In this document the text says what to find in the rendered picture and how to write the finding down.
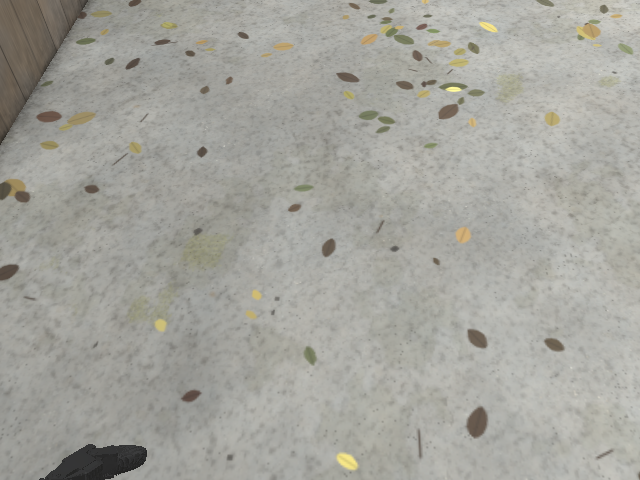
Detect robot left hand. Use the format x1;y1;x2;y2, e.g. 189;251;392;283
39;444;147;480

